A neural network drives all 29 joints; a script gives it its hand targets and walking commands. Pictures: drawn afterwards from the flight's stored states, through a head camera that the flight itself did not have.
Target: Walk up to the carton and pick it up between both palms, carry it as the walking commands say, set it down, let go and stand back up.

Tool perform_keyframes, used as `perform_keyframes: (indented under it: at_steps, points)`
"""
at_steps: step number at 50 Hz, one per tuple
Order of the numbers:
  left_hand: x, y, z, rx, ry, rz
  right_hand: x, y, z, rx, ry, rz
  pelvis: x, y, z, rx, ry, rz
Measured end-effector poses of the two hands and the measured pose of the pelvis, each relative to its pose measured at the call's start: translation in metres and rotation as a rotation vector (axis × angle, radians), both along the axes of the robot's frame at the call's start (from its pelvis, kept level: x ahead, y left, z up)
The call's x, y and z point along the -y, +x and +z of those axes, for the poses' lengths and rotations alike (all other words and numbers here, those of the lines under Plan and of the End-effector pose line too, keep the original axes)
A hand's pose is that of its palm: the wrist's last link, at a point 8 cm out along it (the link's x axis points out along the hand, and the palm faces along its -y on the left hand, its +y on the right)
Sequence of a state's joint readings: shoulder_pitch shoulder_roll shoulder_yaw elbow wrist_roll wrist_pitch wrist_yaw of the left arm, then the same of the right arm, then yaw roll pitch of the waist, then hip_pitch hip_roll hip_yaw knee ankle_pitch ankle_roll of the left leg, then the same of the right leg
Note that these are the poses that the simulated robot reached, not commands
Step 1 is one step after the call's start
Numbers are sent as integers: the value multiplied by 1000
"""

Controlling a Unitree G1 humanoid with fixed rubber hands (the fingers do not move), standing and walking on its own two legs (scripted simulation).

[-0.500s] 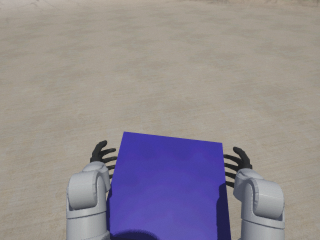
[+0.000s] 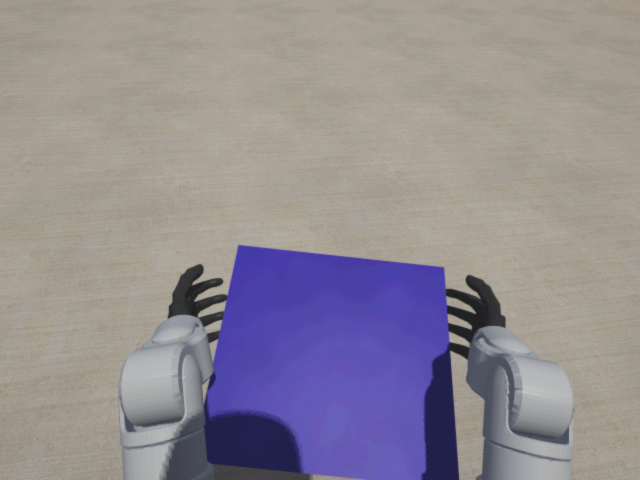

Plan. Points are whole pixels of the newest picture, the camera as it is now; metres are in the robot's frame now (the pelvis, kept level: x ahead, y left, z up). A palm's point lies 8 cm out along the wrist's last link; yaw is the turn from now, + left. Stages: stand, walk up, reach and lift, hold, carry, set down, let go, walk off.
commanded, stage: carry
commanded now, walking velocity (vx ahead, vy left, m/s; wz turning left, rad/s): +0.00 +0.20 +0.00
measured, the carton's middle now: (327, 368) +0.29 +0.01 +0.00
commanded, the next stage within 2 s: none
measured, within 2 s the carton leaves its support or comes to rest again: neither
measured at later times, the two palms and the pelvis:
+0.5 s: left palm (90, 368) +0.24 +0.27 +0.08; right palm (399, 369) +0.25 -0.07 +0.09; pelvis -0.03 +0.09 -0.01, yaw +3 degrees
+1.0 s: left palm (49, 378) +0.22 +0.29 +0.09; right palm (374, 386) +0.23 -0.04 +0.08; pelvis -0.05 +0.12 -0.01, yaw +1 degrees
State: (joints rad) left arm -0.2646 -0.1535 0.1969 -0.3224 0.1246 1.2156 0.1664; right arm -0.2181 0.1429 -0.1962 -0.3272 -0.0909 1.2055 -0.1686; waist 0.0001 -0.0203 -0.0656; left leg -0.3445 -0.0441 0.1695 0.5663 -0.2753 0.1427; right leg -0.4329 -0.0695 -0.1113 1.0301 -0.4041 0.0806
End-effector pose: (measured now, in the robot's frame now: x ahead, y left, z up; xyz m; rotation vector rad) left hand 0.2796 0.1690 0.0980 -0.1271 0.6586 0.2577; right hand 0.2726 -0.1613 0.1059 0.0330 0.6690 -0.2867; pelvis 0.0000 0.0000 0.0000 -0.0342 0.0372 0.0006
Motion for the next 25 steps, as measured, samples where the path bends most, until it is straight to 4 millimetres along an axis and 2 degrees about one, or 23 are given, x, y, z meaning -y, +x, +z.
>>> perform_keyframes:
  at_steps: [10,14,18,21,25]
  points:
    - [-24,-12,3,-13,51,5,-24,-11,-13,-12,50,5,-26,-12,-2,-2,9,5]
    - [-34,-25,-3,-13,64,21,-35,-18,-21,-12,63,21,-34,-22,-7,36,33,19]
    - [-46,-31,-5,-29,48,-3,-45,-27,-17,-19,57,4,-50,-25,-5,42,48,16]
    - [-63,-32,-9,-27,35,-3,-63,-27,-15,-16,37,4,-66,-28,-5,21,48,33]
    - [-96,-38,-20,-48,22,21,-96,-26,-20,-36,20,27,-91,-32,-6,25,28,45]
